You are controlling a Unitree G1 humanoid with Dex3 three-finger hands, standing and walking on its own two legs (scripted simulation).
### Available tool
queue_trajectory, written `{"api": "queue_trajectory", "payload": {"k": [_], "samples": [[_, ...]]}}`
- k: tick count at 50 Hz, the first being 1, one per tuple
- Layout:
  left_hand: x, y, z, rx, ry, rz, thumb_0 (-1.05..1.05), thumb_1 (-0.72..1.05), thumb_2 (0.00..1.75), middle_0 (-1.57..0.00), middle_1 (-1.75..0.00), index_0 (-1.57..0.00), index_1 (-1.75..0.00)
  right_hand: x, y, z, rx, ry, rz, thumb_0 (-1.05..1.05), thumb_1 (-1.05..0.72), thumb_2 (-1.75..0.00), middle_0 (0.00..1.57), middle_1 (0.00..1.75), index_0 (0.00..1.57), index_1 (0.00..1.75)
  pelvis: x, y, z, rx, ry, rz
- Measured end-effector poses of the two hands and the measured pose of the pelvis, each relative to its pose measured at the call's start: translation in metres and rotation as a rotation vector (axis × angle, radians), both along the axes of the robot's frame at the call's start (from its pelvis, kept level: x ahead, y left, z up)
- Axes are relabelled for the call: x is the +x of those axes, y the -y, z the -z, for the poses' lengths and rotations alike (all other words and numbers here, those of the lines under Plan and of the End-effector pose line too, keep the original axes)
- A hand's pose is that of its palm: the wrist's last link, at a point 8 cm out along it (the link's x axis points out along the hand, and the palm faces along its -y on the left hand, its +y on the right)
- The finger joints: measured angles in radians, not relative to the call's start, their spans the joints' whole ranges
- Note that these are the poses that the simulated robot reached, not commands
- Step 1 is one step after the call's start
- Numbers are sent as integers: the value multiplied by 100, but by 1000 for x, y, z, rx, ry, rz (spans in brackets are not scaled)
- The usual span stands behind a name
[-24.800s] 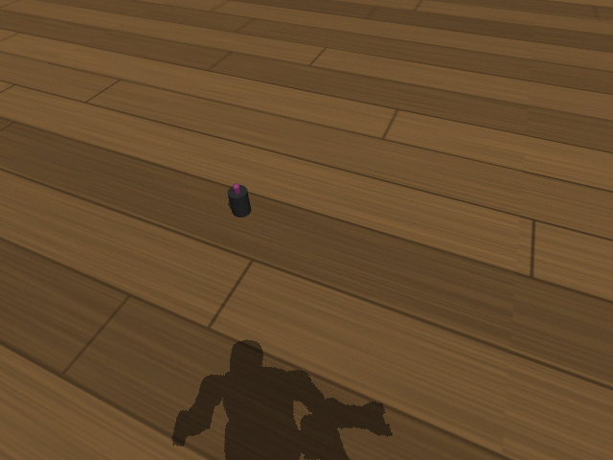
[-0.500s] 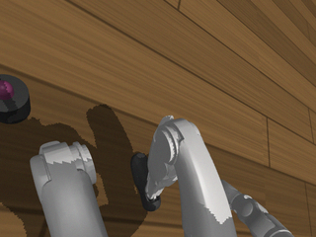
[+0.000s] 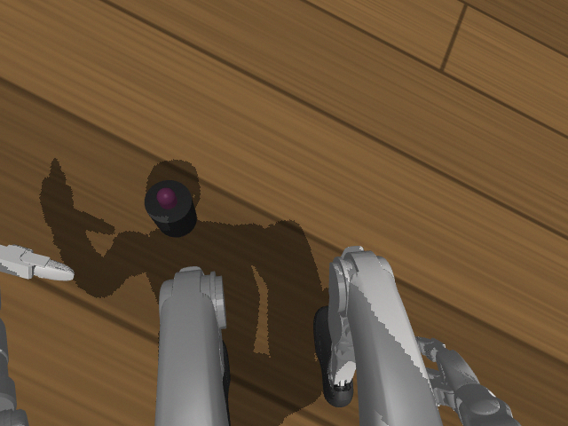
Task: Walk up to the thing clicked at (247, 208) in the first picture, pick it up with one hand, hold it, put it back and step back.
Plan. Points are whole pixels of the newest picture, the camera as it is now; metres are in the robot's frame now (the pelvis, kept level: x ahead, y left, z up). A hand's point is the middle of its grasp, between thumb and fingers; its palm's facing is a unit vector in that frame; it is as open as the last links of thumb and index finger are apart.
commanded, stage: home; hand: left
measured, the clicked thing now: (171, 207) +0.48 +0.20 -0.30
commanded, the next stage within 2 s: none
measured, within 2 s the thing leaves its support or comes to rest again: neither
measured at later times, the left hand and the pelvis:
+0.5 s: hand (22, 272) +0.29 +0.23 +0.12, palm faces +0.16 -0.91 -0.39, open 17.4 cm; pelvis +0.05 -0.02 +0.22, yaw +4 degrees
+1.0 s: hand out of the picture +0.25 +0.18 +0.28, palm faces +0.20 -0.93 -0.29, open 17.6 cm; pelvis +0.09 -0.01 +0.33, yaw +5 degrees
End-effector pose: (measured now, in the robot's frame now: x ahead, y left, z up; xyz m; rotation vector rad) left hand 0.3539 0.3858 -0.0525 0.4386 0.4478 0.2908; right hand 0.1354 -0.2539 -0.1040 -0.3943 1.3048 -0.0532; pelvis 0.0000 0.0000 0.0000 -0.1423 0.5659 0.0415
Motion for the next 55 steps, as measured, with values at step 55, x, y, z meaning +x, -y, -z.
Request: {"api": "queue_trajectory", "payload": {"k": [55], "samples": [[-140,158,-354,-243,-253,-133,-1,-57,3,-6,-5,-5,-5,136,-25,-375,60,680,35,1,-90,-90,21,30,20,30,92,13,-329,118,412,-55]]}}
